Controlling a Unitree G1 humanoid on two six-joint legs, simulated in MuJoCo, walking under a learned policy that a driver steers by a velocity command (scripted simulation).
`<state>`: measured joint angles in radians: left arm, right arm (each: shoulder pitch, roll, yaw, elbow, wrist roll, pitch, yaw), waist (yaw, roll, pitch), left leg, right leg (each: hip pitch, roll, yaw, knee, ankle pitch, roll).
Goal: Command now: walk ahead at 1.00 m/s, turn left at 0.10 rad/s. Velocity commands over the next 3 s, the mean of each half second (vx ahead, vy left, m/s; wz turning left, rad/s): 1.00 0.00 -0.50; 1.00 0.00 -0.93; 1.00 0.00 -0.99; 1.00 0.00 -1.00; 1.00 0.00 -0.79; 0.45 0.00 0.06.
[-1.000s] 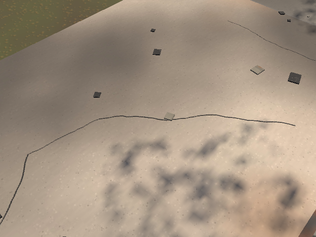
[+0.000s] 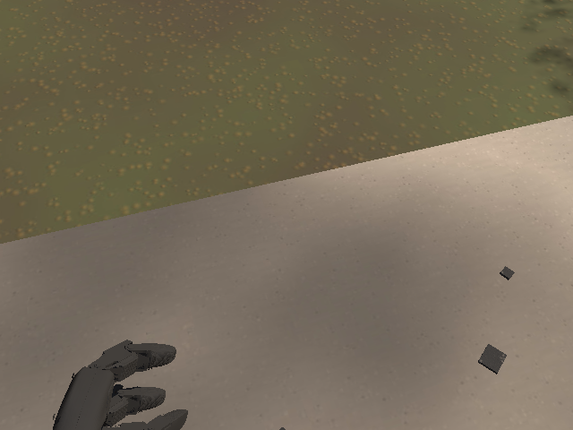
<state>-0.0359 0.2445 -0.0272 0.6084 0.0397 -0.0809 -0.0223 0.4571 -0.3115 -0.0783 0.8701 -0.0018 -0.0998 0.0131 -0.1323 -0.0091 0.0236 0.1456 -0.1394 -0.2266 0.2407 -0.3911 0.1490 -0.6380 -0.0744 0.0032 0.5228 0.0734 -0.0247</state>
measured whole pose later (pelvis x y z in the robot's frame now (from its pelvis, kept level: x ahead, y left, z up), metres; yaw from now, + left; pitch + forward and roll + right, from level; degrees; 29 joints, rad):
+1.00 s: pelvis +0.86 -0.28 -0.02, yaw -47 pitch +0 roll -1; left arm 0.22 0.33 0.06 0.72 0.02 0.01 -0.03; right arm 0.30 -0.24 0.00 0.75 -0.04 -0.08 0.00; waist -0.03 -0.01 0.06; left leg -0.28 0.07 -0.02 1.44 -0.37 -0.03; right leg -0.45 0.18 -0.09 0.73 -0.28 -0.20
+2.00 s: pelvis +1.25 -1.02 +0.00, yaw -104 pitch +0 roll -1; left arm 0.45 0.33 0.06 0.81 0.01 -0.04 0.00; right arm 0.10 -0.25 0.01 0.60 -0.06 -0.05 0.01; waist 0.05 -0.01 0.05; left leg -0.67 0.15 -0.10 1.08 -0.34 -0.08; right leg -0.11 0.25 0.09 0.42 -0.29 -0.20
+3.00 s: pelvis +0.94 -1.73 +0.01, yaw -123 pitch +2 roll -2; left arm 0.19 0.27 0.03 0.82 0.00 -0.05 0.05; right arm 0.12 -0.30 -0.05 0.70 0.01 -0.07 0.04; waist 0.04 0.06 0.05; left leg -0.64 0.04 0.03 0.63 0.07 -0.01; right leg -0.05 0.10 -0.14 0.35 -0.33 -0.09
